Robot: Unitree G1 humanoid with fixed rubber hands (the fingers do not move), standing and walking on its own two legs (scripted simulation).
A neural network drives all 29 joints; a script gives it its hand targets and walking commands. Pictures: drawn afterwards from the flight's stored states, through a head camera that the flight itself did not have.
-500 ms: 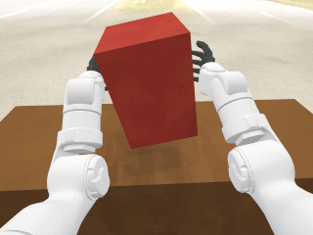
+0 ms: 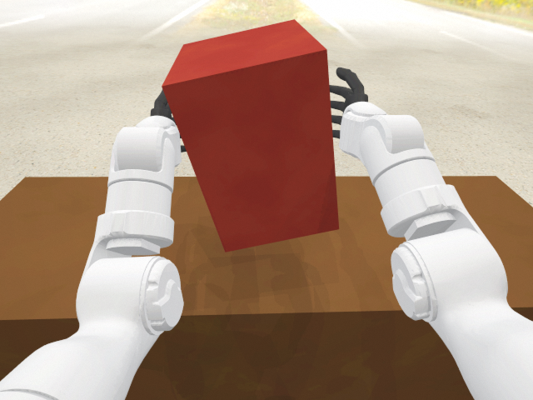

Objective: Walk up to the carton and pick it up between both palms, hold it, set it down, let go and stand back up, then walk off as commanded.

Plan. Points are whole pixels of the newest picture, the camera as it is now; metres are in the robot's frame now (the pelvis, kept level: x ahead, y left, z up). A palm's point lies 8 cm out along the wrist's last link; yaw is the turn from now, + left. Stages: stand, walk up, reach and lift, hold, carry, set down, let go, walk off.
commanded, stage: hold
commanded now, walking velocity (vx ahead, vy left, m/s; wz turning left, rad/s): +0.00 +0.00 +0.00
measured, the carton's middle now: (260, 135) +0.40 +0.01 +0.27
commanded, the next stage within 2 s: none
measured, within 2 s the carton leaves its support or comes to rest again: neither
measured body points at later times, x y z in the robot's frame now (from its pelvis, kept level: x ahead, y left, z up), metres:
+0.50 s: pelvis +0.02 +0.00 +0.00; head -0.06 +0.01 +0.44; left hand +0.41 +0.14 +0.27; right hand +0.41 -0.12 +0.30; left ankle +0.05 +0.13 -0.74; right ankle +0.02 -0.11 -0.74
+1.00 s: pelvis +0.02 +0.00 +0.00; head -0.06 +0.00 +0.44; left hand +0.41 +0.14 +0.28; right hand +0.40 -0.13 +0.30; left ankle +0.05 +0.13 -0.74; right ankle +0.02 -0.11 -0.74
